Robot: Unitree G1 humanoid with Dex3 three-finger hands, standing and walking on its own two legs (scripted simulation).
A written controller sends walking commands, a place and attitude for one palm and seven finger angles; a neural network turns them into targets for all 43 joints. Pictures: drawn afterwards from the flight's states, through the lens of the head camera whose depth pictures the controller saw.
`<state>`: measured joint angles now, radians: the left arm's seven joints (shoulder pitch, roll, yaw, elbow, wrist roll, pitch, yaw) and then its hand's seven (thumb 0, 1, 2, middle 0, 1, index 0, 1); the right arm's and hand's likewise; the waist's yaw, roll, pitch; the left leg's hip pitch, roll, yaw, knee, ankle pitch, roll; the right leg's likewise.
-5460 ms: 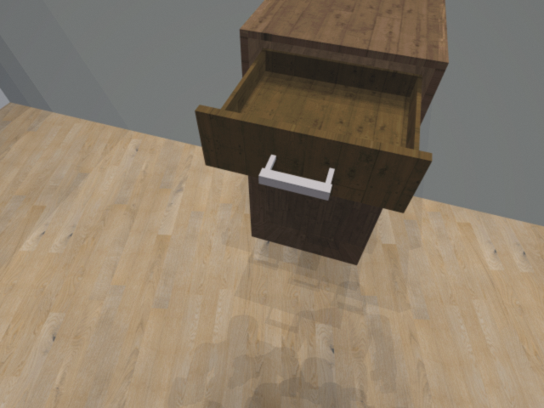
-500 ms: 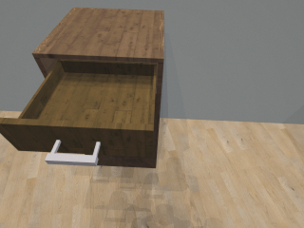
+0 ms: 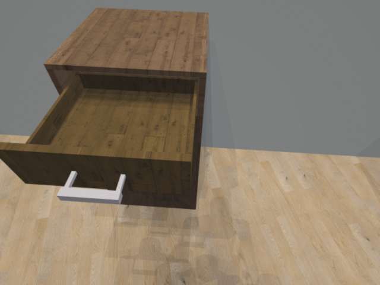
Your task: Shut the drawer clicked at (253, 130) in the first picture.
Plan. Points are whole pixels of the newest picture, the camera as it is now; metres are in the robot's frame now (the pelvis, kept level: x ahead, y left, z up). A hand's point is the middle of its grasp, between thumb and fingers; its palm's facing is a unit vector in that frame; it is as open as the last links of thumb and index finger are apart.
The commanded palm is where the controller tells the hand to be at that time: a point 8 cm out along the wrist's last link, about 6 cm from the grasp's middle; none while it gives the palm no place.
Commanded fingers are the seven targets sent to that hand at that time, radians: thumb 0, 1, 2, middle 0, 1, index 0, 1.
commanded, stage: raise the hand and make a fist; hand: left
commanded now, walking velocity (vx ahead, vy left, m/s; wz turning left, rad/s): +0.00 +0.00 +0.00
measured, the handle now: (94, 186) +0.30 +0.24 +0.03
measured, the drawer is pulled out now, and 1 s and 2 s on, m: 0.30 0.29 0.29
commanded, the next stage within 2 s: bring the fist close to the handle in 1.98 s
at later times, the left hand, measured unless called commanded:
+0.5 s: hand out of the picture +0.08 +0.16 -0.03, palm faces +0.03 -1.00 -0.04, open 6.1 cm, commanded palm +0.08 +0.24 -0.01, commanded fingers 0.00 0.90 0.90 -0.64 -0.78 -0.64 -0.78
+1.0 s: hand (75, 270) +0.14 +0.21 +0.04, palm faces +0.04 -1.00 -0.08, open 3.5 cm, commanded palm +0.09 +0.25 +0.05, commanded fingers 0.00 0.90 0.90 -1.14 -1.32 -1.14 -1.32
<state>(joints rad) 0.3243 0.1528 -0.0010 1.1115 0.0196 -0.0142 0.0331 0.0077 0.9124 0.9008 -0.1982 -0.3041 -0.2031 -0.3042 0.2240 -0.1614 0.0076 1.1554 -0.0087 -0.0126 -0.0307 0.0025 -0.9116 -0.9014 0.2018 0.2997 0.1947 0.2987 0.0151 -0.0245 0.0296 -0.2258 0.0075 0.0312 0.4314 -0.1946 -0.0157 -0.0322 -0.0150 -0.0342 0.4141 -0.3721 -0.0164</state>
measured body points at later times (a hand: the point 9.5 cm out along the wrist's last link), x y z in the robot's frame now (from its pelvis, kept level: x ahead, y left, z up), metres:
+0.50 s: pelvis -0.06 -0.02 -0.06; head -0.04 -0.01 +0.39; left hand +0.08 +0.22 -0.02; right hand +0.16 -0.27 -0.10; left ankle +0.02 +0.13 -0.74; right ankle -0.09 -0.10 -0.74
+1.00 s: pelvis -0.05 +0.01 -0.04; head -0.04 +0.01 +0.41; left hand +0.13 +0.26 +0.05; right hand +0.09 -0.24 -0.13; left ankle +0.02 +0.13 -0.74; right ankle -0.09 -0.10 -0.74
